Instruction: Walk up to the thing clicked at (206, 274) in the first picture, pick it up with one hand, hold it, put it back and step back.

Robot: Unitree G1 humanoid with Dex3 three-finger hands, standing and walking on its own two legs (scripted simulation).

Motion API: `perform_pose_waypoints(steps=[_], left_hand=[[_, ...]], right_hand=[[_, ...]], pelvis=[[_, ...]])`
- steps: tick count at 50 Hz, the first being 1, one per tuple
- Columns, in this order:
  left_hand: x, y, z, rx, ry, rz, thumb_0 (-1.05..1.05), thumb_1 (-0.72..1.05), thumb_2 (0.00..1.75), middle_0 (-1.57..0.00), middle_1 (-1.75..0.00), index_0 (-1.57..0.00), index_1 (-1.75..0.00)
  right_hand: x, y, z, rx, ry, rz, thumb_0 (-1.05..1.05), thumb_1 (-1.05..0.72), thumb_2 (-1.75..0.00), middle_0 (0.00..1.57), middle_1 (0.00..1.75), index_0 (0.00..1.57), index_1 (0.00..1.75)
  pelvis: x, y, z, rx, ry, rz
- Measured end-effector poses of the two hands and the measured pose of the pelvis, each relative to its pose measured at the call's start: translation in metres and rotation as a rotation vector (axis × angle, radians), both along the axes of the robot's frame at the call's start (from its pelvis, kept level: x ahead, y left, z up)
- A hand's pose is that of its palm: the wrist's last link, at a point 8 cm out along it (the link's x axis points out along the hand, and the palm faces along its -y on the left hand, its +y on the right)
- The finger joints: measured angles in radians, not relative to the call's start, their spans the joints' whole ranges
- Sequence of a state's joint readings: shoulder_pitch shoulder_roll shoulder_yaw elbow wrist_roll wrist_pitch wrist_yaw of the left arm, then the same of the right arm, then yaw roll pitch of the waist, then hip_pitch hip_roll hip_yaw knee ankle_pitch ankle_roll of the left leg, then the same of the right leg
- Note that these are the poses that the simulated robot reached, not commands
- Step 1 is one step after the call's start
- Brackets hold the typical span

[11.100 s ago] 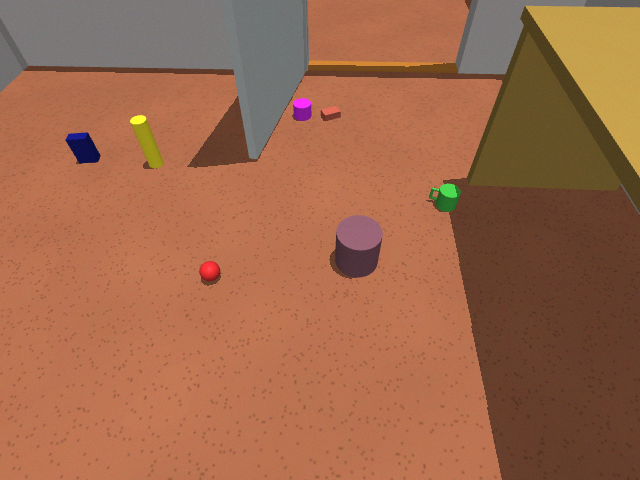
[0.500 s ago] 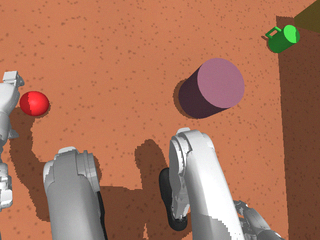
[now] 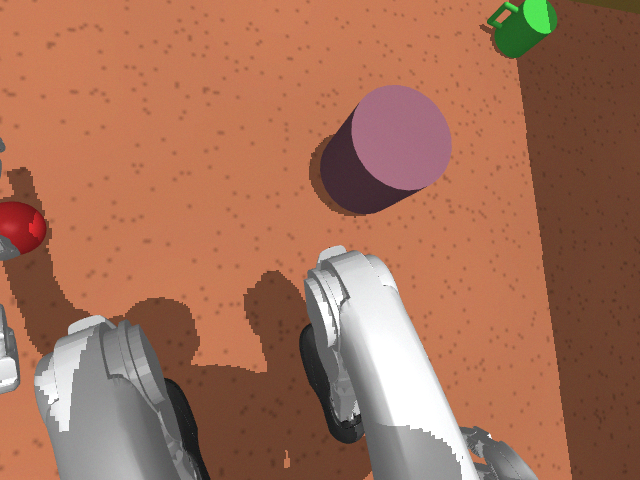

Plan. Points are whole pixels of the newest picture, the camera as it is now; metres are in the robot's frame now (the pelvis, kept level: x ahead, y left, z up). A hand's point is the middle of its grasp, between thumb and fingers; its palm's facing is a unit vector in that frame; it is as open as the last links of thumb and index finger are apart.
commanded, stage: close in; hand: left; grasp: from above
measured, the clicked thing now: (13, 228) +0.47 +0.30 -0.29
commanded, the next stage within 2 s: rest palm in 0.12 s
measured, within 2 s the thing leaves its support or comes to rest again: neither
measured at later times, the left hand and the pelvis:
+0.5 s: hand out of the picture +0.45 +0.30 -0.22, palm faces -0.45 -0.09 -0.89, open 13.9 cm; pelvis +0.00 +0.01 -0.01, yaw -1 degrees
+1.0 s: hand (11, 232) +0.45 +0.29 -0.26, palm faces -0.48 -0.13 -0.87, open 14.1 cm; pelvis +0.00 +0.00 -0.02, yaw -3 degrees
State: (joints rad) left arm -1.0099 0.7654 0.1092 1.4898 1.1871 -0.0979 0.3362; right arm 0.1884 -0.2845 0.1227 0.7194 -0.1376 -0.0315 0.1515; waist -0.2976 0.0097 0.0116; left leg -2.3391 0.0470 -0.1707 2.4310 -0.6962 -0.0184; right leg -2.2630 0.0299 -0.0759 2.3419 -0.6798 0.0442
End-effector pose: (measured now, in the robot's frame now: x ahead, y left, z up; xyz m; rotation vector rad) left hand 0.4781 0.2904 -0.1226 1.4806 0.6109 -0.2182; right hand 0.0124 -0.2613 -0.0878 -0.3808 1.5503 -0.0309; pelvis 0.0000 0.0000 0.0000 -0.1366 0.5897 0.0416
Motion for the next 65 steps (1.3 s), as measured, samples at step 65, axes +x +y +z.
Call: perform_pose_waypoints(steps=[65], left_hand=[[-0.016, 0.005, -0.085, -0.056, -0.056, -0.053, -0.01, -0.5, 0.99, -0.09, -1.0, -0.09, -1.0]], right_hand=[[0.036, 0.005, 0.011, 0.002, -0.032, 0.293, 0.0, -0.9, -0.9, 0.2, 0.3, 0.2, 0.3]], pelvis=[[0.003, 0.007, -0.023, -0.067, -0.068, -0.028]])
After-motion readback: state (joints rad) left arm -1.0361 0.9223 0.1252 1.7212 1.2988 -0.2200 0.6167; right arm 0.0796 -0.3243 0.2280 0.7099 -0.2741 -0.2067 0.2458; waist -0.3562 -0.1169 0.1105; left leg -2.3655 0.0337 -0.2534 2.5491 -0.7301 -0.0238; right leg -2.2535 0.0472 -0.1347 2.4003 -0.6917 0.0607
